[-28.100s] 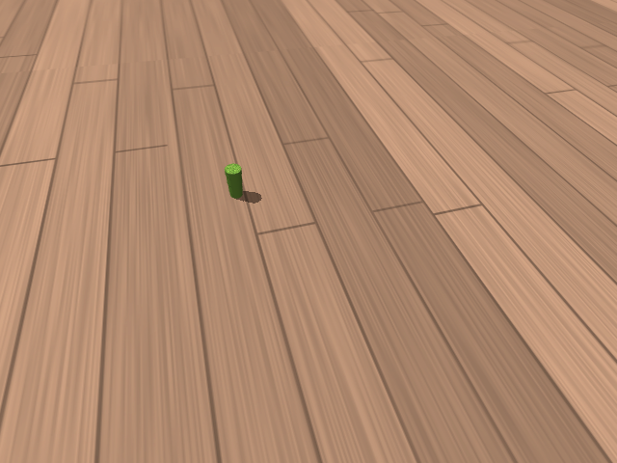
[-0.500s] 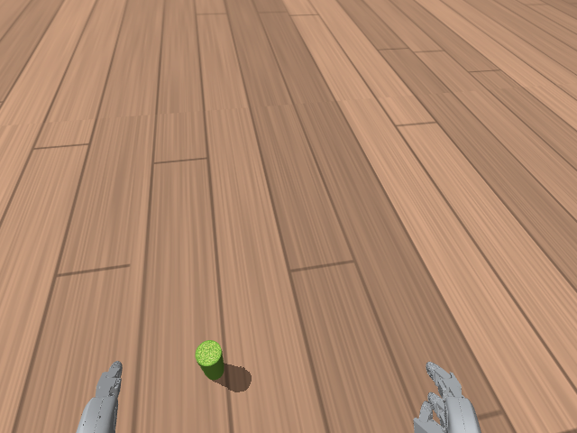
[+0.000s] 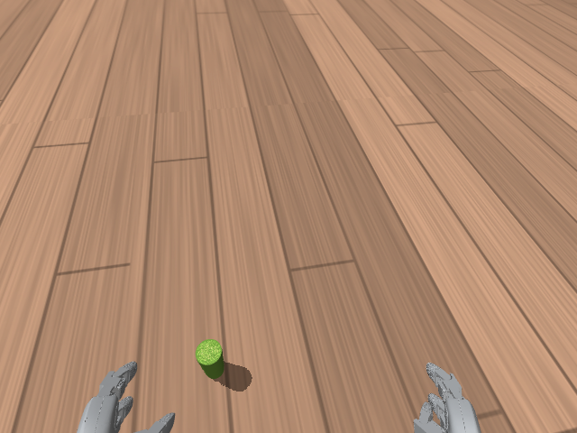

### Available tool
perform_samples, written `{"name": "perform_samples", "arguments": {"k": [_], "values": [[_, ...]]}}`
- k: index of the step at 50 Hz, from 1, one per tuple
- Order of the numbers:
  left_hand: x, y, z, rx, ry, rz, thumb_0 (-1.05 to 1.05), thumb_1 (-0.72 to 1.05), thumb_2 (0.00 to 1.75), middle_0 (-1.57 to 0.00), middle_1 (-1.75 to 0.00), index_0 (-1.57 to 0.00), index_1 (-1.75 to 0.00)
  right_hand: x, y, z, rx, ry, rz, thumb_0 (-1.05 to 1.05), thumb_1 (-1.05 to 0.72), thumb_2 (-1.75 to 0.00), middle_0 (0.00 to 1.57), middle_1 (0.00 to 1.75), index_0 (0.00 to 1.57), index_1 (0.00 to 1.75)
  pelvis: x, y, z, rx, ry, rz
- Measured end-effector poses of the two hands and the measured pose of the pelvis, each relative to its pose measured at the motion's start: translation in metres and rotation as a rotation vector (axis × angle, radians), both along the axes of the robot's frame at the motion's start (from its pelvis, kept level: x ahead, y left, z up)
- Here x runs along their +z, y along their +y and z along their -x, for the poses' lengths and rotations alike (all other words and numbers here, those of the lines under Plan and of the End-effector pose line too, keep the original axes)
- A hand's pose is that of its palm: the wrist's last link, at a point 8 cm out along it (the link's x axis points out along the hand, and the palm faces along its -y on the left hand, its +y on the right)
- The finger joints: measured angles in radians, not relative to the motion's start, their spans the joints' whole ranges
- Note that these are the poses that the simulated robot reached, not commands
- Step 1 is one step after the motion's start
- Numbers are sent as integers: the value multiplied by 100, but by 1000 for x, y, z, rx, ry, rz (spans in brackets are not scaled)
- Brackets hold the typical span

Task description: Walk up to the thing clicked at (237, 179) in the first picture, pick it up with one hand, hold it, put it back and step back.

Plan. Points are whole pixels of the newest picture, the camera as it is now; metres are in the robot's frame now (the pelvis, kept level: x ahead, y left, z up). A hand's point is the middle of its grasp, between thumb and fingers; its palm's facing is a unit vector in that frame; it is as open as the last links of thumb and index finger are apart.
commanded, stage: stand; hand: left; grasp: from the side
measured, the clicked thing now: (211, 361) +0.45 +0.20 -0.64
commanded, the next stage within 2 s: none
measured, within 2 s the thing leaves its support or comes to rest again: neither
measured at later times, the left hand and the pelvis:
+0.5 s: hand out of the picture +0.07 +0.25 -0.11, palm faces -0.01 -0.94 -0.34, open 7.4 cm; pelvis -0.01 +0.01 +0.04, yaw +0 degrees
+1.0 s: hand out of the picture +0.03 +0.25 -0.10, palm faces -0.02 -0.94 -0.34, open 7.4 cm; pelvis -0.02 +0.00 +0.06, yaw +0 degrees
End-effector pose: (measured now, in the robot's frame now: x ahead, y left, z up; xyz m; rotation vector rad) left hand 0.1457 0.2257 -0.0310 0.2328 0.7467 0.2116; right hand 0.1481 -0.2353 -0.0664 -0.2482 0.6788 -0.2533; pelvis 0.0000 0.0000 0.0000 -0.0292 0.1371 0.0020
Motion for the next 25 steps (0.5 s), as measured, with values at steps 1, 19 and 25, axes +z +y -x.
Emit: {"name": "perform_samples", "arguments": {"k": [1, 19, 25], "values": [[-2, 1, -1, -23, -4, -13, -1, 40, 77, -19, -28, -19, -28, -2, 0, 0, 26, 19, 14, 1, -90, -90, 21, 30, 20, 30, 1, 0, 1, 0, -14, -3], [-46, 66, 67, -13, 350, -54, 0, 89, 90, -20, -30, -20, -30, -11, -44, 75, 12, 463, 18, 1, -90, -89, 21, 30, 20, 30, 32, 7, 3, -5, -147, -33], [-43, 69, 87, 17, 418, -42, 0, 90, 90, -20, -30, -20, -30, -10, -35, 89, 1, 515, -11, 1, -90, -89, 21, 30, 20, 30, 43, 10, 5, -5, -173, -32]]}}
